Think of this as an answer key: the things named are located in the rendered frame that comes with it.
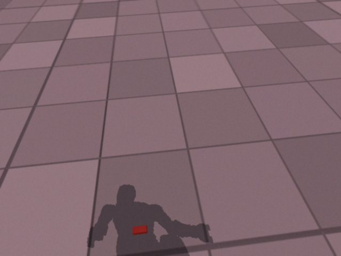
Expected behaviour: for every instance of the small box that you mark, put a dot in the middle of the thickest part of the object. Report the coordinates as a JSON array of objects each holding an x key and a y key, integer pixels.
[{"x": 140, "y": 230}]

